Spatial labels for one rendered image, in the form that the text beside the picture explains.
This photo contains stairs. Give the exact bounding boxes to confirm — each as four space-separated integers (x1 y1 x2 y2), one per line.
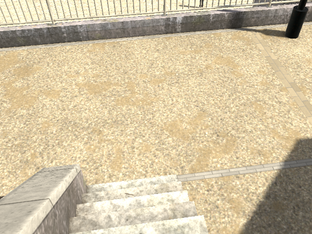
68 175 209 234

